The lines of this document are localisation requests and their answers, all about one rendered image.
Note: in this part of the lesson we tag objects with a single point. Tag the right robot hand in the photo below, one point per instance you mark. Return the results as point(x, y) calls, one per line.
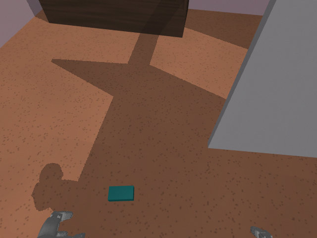
point(259, 233)

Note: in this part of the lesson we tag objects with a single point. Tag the left robot hand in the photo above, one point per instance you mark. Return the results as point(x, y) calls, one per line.
point(51, 225)

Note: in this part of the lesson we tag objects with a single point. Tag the small box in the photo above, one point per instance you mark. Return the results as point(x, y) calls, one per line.
point(121, 193)

